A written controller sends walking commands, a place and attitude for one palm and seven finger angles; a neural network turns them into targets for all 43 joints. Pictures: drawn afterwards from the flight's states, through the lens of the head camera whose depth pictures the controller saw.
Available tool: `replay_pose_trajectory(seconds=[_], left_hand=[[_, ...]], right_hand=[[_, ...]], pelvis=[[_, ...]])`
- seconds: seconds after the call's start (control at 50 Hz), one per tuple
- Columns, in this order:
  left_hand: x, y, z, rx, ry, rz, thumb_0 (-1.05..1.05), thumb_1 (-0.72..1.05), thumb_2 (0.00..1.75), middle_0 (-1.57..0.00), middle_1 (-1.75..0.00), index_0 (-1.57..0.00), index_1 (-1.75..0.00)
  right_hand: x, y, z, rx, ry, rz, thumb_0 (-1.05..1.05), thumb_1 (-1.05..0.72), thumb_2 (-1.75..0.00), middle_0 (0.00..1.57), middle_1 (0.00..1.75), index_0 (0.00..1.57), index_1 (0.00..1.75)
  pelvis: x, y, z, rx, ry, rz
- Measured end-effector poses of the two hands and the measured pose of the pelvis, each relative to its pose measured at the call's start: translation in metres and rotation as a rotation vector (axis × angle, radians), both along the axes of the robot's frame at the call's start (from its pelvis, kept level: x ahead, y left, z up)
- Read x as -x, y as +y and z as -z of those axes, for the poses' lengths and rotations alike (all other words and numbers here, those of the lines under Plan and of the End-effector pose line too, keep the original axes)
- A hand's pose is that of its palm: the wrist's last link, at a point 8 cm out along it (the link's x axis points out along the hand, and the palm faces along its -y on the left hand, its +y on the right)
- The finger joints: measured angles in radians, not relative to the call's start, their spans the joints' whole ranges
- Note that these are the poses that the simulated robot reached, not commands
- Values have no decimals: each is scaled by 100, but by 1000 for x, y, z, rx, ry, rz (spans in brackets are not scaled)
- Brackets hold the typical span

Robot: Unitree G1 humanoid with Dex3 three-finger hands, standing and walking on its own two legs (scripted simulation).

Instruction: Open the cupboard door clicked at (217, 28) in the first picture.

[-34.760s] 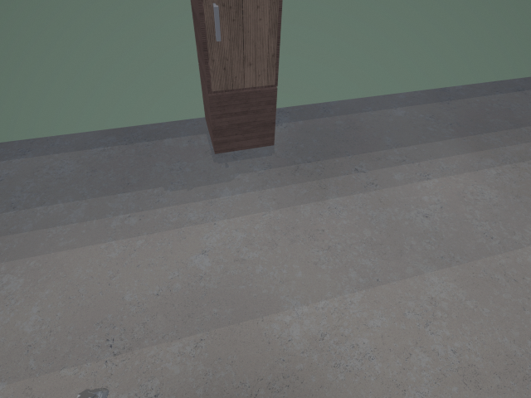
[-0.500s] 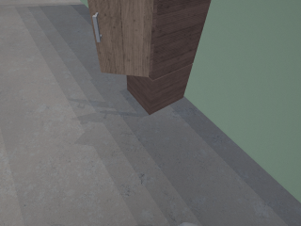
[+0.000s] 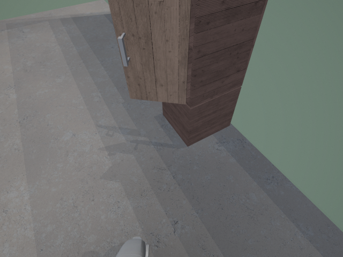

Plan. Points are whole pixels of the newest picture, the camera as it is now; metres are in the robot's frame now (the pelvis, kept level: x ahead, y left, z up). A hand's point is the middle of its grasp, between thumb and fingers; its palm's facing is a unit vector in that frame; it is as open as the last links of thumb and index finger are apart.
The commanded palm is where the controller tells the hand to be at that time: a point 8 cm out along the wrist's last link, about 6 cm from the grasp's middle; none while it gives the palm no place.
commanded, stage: take the last steps up to it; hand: left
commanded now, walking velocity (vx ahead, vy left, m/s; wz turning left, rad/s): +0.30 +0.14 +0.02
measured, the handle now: (124, 49) +0.95 +0.28 -0.03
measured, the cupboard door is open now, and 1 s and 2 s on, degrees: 50 50 50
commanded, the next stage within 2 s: come to a stop and stand still in 0.86 s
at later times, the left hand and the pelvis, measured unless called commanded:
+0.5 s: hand (79, 219) +0.24 +0.30 -0.18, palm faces +0.04 -0.99 -0.17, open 7.4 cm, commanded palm none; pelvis +0.17 +0.12 -0.01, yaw -2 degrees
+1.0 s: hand (108, 168) +0.42 +0.26 -0.18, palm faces +0.00 -0.98 -0.19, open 7.0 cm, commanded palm none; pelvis +0.32 +0.09 -0.01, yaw -3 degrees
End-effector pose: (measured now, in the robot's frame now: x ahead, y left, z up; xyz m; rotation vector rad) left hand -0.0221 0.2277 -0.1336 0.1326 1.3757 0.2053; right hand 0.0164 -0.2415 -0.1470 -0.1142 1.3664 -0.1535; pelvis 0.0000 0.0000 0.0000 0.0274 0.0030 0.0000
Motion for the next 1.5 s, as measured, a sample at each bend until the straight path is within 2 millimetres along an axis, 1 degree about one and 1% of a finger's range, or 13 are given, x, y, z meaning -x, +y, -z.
replay_pose_trajectory(seconds=[0.16,0.22,0.26,0.34,0.4,0.54,0.7,0.82,0.92,1.08,1.22,1.34,1.5], left_hand=[[27,22,20,82,211,-122,0,92,90,-20,-30,-20,-29],[16,43,37,111,273,-127,1,91,90,-21,-30,-20,-29],[-8,59,41,108,265,-109,1,91,90,-21,-30,-20,-29],[-87,92,38,78,131,-54,1,92,90,-20,-30,-20,-29],[-154,110,30,57,5,-3,1,92,90,-20,-30,-20,-29],[-286,127,11,36,-206,83,0,92,90,-20,-30,-19,-29],[-387,104,8,51,-251,200,0,92,90,-20,-30,-19,-29],[-445,67,20,74,-267,261,1,91,90,-20,-30,-20,-29],[-438,57,23,78,-237,185,0,92,90,-20,-30,-20,-29],[-418,99,21,8,-114,100,-3,96,90,-20,-30,-20,-29],[-406,113,39,41,1,56,-1,93,90,-20,-30,-20,-29],[-402,115,35,38,63,77,0,92,90,-20,-30,-20,-29],[-408,106,20,-42,2,115,0,91,90,-20,-30,-20,-29]], right_hand=[[-146,61,0,10,-149,-148,1,-91,-90,20,30,19,30],[-191,88,5,36,-240,-169,1,-91,-90,20,30,19,30],[-203,102,1,45,-263,-162,1,-91,-90,20,30,19,30],[-202,123,-6,44,-245,-108,0,-91,-90,20,30,20,30],[-198,121,-13,76,-233,-52,-2,-94,-90,20,30,20,30],[-158,128,-9,74,-51,29,-1,-93,-90,20,30,20,30],[-119,155,-5,7,167,138,0,-91,-90,20,30,19,30],[-114,163,3,-54,305,211,1,-91,-90,20,30,20,30],[-165,144,8,-52,290,193,1,-90,-90,20,30,20,30],[-315,112,5,38,6,84,2,-93,-90,20,30,19,30],[-393,117,-1,95,-112,23,1,-93,-90,20,30,19,30],[-418,124,-3,84,-155,7,1,-91,-90,20,30,20,30],[-383,92,14,51,-124,50,1,-90,-90,20,30,20,30]], pelvis=[[-62,50,16,28,10,-23],[-86,74,31,38,6,-22],[-97,84,30,33,-5,-11],[-119,100,18,29,-11,8],[-135,110,11,23,-11,22],[-179,122,6,14,-4,33],[-234,116,8,20,2,56],[-280,95,22,19,2,69],[-304,86,20,38,-19,58],[-340,95,11,44,-11,56],[-369,115,18,43,-12,67],[-362,113,16,30,13,85],[-339,87,19,22,15,99]])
